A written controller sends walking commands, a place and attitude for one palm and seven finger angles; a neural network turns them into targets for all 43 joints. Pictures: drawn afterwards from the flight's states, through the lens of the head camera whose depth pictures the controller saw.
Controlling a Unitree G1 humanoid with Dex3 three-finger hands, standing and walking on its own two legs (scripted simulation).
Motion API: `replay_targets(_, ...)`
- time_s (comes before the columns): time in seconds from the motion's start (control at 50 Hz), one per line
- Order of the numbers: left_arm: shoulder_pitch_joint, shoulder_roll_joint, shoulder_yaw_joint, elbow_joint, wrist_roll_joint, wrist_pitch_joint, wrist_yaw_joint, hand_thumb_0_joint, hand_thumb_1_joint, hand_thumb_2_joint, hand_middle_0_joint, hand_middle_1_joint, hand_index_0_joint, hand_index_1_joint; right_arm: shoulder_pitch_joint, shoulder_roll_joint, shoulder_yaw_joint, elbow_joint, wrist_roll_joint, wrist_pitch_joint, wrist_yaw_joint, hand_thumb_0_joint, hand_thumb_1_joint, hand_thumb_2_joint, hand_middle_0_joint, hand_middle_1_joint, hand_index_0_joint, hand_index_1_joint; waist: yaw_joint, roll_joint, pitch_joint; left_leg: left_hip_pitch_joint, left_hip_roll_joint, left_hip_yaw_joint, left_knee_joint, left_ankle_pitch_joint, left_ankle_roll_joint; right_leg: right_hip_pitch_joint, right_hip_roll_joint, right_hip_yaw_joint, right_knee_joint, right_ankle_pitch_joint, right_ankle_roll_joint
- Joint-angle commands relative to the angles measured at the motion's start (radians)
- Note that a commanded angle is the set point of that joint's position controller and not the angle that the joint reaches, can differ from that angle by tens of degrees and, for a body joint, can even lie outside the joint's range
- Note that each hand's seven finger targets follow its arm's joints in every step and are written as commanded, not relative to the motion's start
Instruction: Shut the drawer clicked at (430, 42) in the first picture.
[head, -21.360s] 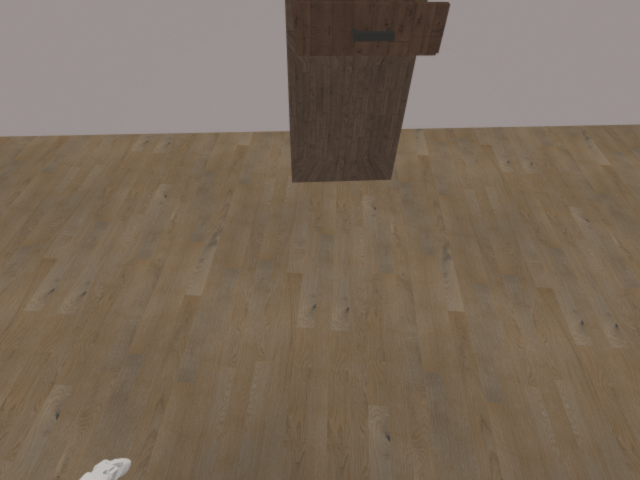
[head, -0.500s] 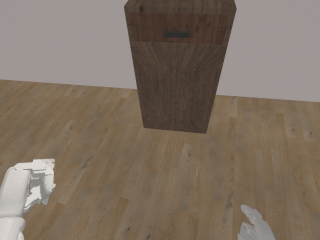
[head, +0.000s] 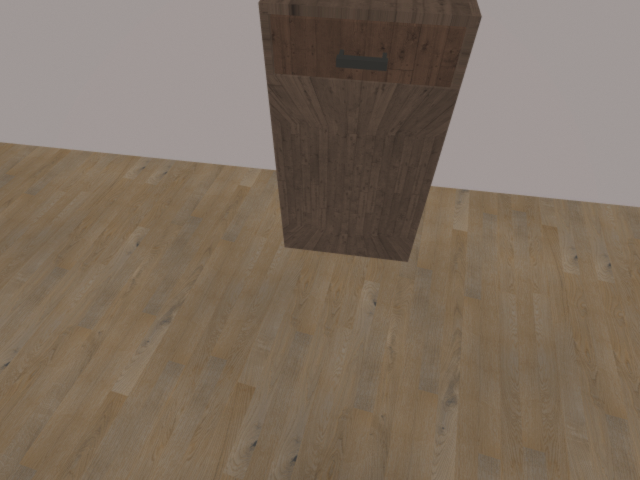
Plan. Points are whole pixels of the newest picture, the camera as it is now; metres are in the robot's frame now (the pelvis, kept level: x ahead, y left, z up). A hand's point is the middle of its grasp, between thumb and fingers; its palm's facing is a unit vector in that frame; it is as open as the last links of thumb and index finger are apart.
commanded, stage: let the arm hang, fingers relaxed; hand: left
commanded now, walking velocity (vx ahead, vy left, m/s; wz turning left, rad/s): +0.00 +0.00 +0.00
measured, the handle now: (362, 58) +1.00 -0.04 +0.04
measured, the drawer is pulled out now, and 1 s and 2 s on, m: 0.00 0.00 0.00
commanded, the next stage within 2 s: look to check the result in 0.54 s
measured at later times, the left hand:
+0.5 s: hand out of the picture +0.00 +0.16 -0.18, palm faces +0.02 -0.99 -0.16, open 7.3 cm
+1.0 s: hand out of the picture +0.02 +0.15 -0.17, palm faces +0.03 -0.98 -0.19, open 7.4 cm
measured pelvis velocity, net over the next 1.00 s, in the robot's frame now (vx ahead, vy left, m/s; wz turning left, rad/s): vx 0.03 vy -0.02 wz -0.01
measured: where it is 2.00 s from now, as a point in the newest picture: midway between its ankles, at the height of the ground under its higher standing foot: outside the picture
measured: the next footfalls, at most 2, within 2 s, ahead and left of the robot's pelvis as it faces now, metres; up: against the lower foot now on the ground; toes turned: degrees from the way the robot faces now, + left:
none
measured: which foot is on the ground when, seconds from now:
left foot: down 0.00-1.00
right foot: down 0.00-1.00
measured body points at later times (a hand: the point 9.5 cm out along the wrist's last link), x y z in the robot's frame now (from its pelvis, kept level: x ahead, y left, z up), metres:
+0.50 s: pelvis +0.01 +0.00 +0.00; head +0.02 +0.00 +0.45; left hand +0.00 +0.21 -0.16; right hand -0.02 -0.20 -0.16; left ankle +0.04 +0.10 -0.74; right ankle +0.00 -0.11 -0.74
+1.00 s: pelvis +0.03 -0.02 +0.00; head +0.04 -0.02 +0.45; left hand +0.02 +0.20 -0.16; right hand +0.01 -0.22 -0.17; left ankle +0.04 +0.10 -0.74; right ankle +0.00 -0.11 -0.74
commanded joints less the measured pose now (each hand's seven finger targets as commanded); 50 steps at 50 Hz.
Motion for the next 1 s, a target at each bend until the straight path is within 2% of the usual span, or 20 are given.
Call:
replay_targets(0.0,0.013,0.077,0.022,-0.005,0.001,-0.03,0.007,0.0,0.9,0.9,-0.24,-0.343,-0.24,-0.343,0.049,-0.099,-0.024,-0.01,0.001,-0.031,-0.009,0.0,-0.9,-0.9,0.2,0.3,0.2,0.3,-0.011,-0.025,0.008,0.031,0.107,-0.134,-0.136,-0.093,0.009,-0.053,-0.083,0.102,-0.108,-0.064,-0.035)
replay_targets(0.02,0.023,0.077,0.02,0.006,0.001,-0.031,0.008,0.0,0.9,0.9,-0.2,-0.3,-0.2,-0.3,0.059,-0.097,-0.024,-0.003,0.002,-0.031,-0.009,0.0,-0.9,-0.9,0.2,0.3,0.2,0.3,-0.01,-0.027,0.008,0.033,0.105,-0.132,-0.136,-0.088,0.008,-0.053,-0.081,0.103,-0.106,-0.065,-0.035)
replay_targets(0.1,0.037,0.053,0.02,0.036,0.002,-0.031,0.012,0.0,0.9,0.9,-0.2,-0.3,-0.2,-0.3,0.07,-0.07,-0.022,0.028,0.001,-0.032,-0.012,0.0,-0.9,-0.9,0.2,0.3,0.2,0.3,-0.011,-0.027,0.042,0.029,0.102,-0.127,-0.148,-0.092,0.01,-0.067,-0.082,0.103,-0.105,-0.064,-0.032)
replay_targets(0.34,0.052,0.013,0.026,0.067,0.003,-0.035,0.019,0.0,0.9,0.9,-0.2,-0.3,-0.2,-0.3,0.086,-0.028,-0.023,0.066,0.0,-0.04,-0.019,0.0,-0.9,-0.9,0.2,0.3,0.2,0.3,-0.009,0.002,0.059,0.031,0.096,-0.113,-0.148,-0.051,0.006,-0.059,-0.081,0.104,-0.098,-0.029,-0.028)
replay_targets(0.4,0.047,0.009,0.029,0.069,0.003,-0.034,0.018,0.0,0.9,0.9,-0.2,-0.3,-0.2,-0.3,0.091,-0.026,-0.024,0.069,-0.001,-0.04,-0.02,0.0,-0.9,-0.9,0.2,0.3,0.2,0.3,-0.01,0.01,0.06,0.024,0.094,-0.116,-0.154,-0.071,0.006,-0.055,-0.079,0.104,-0.097,-0.033,-0.028)
replay_targets(0.5,0.048,0.003,0.03,0.073,0.002,-0.038,0.019,0.0,0.9,0.9,-0.2,-0.3,-0.2,-0.3,0.089,-0.024,-0.026,0.071,-0.001,-0.041,-0.021,0.0,-0.9,-0.9,0.2,0.3,0.2,0.3,-0.012,0.005,0.05,0.05,0.093,-0.103,-0.135,-0.026,0.005,-0.055,-0.083,0.106,-0.1,-0.008,-0.029)
replay_targets(0.54,0.046,0.006,0.031,0.071,0.002,-0.04,0.02,0.0,0.9,0.9,-0.2,-0.3,-0.2,-0.3,0.095,-0.023,-0.027,0.074,0.001,-0.042,-0.022,0.0,-0.9,-0.9,0.2,0.3,0.2,0.3,-0.012,-0.021,0.039,0.055,0.094,-0.1,-0.124,0.004,0.004,-0.044,-0.086,0.105,-0.103,0.004,-0.03)
replay_targets(0.6,0.043,0.006,0.031,0.072,0.001,-0.041,0.02,0.0,0.9,0.9,-0.2,-0.3,-0.2,-0.3,0.093,-0.028,-0.027,0.075,0.001,-0.043,-0.023,0.0,-0.9,-0.9,0.2,0.3,0.2,0.3,-0.015,-0.004,0.031,0.071,0.095,-0.1,-0.119,0.027,0.004,-0.042,-0.085,0.107,-0.101,0.012,-0.03)
replay_targets(0.78,0.04,0.008,0.031,0.076,0.0,-0.042,0.021,0.0,0.9,0.9,-0.2,-0.3,-0.2,-0.3,0.082,-0.031,-0.026,0.083,0.001,-0.042,-0.024,0.0,-0.9,-0.9,0.2,0.3,0.2,0.3,-0.016,-0.021,0.041,0.078,0.098,-0.094,-0.111,0.051,0.001,-0.038,-0.087,0.109,-0.11,0.025,-0.031)
replay_targets(0.92,0.036,0.022,0.033,0.076,0.001,-0.048,0.022,0.0,0.9,0.9,-0.2,-0.3,-0.2,-0.3,0.066,-0.043,-0.027,0.082,0.003,-0.044,-0.024,0.0,-0.9,-0.9,0.2,0.3,0.2,0.3,-0.014,-0.026,0.014,0.101,0.1,-0.091,-0.096,0.115,0.0,-0.011,-0.091,0.11,-0.111,0.087,-0.031)
replay_targets(0.98,0.033,0.016,0.031,0.077,0.0,-0.048,0.022,0.0,0.9,0.9,-0.2,-0.3,-0.2,-0.3,0.055,-0.04,-0.026,0.085,0.001,-0.043,-0.025,0.0,-0.9,-0.9,0.2,0.3,0.2,0.3,-0.014,-0.018,0.035,0.1,0.099,-0.087,-0.098,0.109,-0.003,-0.017,-0.093,0.112,-0.118,0.09,-0.031)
